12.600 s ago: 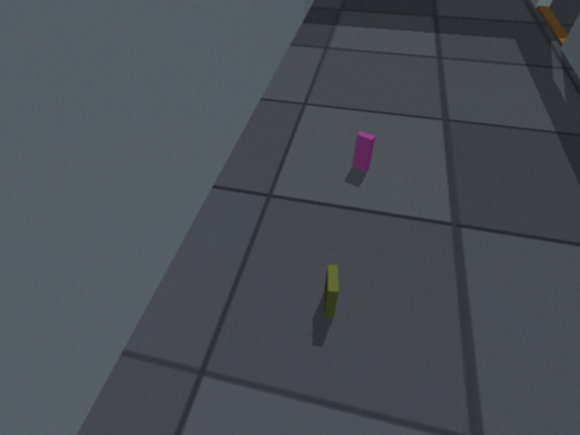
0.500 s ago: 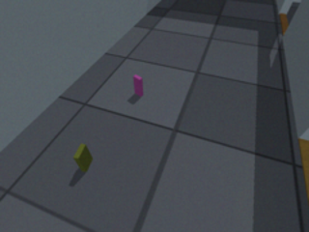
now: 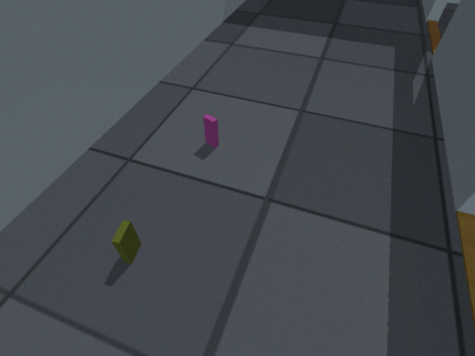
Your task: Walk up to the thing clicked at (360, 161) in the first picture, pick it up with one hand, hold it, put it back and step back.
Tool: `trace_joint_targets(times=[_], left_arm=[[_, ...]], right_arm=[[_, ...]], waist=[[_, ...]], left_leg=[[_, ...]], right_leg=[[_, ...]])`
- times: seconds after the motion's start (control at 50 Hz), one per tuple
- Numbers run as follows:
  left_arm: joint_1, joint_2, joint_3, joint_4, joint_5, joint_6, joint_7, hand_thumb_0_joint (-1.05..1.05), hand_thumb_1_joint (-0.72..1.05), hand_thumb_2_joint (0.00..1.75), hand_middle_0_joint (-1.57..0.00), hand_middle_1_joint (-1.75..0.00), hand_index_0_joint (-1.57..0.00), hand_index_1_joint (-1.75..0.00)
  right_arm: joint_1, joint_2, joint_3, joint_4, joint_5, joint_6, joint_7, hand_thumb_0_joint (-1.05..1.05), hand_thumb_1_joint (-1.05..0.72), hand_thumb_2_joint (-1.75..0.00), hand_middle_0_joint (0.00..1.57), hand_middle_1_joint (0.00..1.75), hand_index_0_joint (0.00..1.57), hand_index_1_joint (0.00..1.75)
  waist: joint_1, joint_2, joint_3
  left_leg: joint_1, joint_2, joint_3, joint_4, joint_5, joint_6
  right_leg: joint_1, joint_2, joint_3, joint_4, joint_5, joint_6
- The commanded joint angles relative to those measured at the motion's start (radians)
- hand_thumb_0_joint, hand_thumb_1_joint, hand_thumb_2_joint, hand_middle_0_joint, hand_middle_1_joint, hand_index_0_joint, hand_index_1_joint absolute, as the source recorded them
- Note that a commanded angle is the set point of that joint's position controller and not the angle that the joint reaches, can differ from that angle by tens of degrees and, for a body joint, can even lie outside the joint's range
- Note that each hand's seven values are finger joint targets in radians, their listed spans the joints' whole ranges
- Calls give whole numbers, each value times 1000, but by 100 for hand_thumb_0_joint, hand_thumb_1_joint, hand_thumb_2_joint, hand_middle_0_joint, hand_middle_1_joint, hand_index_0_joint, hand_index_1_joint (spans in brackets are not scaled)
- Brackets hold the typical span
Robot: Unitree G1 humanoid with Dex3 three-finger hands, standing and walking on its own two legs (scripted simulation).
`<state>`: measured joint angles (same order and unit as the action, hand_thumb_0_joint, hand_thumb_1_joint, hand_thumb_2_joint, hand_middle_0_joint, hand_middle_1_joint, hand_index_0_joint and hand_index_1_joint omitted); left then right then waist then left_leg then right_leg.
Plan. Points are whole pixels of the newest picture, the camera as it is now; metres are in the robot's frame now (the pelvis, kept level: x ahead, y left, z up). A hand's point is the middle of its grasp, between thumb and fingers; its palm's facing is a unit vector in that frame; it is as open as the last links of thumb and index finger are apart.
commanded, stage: stand
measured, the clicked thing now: (211, 131) +1.50 +0.19 -0.68
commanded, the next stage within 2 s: none
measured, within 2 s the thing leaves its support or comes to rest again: neither
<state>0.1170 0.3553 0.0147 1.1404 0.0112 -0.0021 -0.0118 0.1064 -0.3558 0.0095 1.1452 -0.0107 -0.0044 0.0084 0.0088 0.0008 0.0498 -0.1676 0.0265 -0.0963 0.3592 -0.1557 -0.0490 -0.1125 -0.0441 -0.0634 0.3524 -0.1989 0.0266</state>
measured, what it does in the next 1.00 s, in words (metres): stands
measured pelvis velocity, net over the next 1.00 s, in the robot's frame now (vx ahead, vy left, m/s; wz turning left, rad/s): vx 0.01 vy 0.00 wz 0.00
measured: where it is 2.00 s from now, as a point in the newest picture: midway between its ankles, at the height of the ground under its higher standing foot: outside the picture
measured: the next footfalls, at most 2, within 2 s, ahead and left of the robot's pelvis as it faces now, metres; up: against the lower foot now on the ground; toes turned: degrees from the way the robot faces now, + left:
none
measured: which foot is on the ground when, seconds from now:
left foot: down 0.00-1.00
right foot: down 0.00-1.00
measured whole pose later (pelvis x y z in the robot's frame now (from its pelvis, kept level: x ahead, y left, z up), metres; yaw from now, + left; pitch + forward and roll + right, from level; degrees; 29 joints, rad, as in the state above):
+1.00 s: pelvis +0.01 +0.00 +0.00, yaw +0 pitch -2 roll +0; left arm 0.12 0.35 0.01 1.13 0.01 0.00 -0.01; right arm 0.11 -0.36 0.01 1.13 -0.01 -0.01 0.01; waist 0.01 0.00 0.05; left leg -0.16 0.03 -0.09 0.36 -0.17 -0.05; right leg -0.11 -0.05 -0.06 0.35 -0.21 0.03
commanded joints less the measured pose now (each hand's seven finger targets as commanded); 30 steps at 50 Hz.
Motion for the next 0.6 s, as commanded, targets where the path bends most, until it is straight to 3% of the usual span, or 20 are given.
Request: trace_joint_targets(times=[0.0, 0.18, 0.28, 0.32, 0.48, 0.58], left_arm=[[-39, 226, 39, -59, -3, -19, 13, 0, 90, 90, -20, -30, -20, -30], [-27, 217, 35, -59, -4, -17, 11, 0, 90, 90, -20, -30, -20, -30], [-29, 224, 36, -61, -4, -19, 13, 0, 90, 90, -20, -30, -20, -30], [-27, 219, 35, -59, -4, -17, 12, 0, 90, 90, -20, -30, -20, -30], [-25, 222, 35, -63, -4, -18, 13, 0, 90, 90, -20, -30, -20, -30], [-28, 217, 34, -63, -4, -18, 14, 0, 90, 90, -20, -30, -20, -30]], right_arm=[[-38, -215, -33, -60, 4, -19, -15, 0, -90, -90, 20, 30, 20, 30], [-39, -223, -34, -59, 3, -20, -16, 0, -90, -90, 20, 30, 20, 30], [-40, -214, -32, -63, 4, -20, -15, 0, -90, -90, 20, 30, 20, 30], [-32, -219, -33, -59, 3, -19, -17, 0, -90, -90, 20, 30, 20, 30], [-36, -218, -33, -63, 3, -19, -17, 0, -90, -90, 20, 30, 20, 30], [-36, -217, -32, -63, 4, -19, -17, 0, -90, -90, 20, 30, 20, 30]], waist=[[0, 11, -70], [1, 22, -59], [4, 6, -74], [0, 9, -64], [4, 12, -81], [1, 7, -74]], left_leg=[[-9, 77, -52, -58, 121, 55], [-12, 75, -49, -59, 83, 56], [1, 81, -51, -53, 139, 57], [-5, 78, -47, -56, 96, 58], [6, 84, -47, -49, 154, 58], [1, 83, -47, -50, 137, 60]], right_leg=[[18, -94, 80, -74, 18, -39], [7, -91, 82, -76, 4, -39], [23, -95, 80, -69, 34, -39], [15, -97, 85, -73, 22, -40], [28, -98, 81, -65, 61, -40], [26, -97, 82, -69, 53, -38]])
